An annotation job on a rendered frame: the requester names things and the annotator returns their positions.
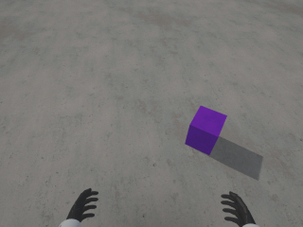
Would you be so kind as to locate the right robot hand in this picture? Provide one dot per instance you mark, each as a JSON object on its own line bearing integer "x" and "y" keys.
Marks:
{"x": 242, "y": 213}

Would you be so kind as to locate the carton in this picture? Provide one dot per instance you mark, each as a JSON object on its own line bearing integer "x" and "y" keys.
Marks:
{"x": 204, "y": 129}

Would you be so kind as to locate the left robot hand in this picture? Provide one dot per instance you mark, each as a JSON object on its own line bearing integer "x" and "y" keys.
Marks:
{"x": 78, "y": 208}

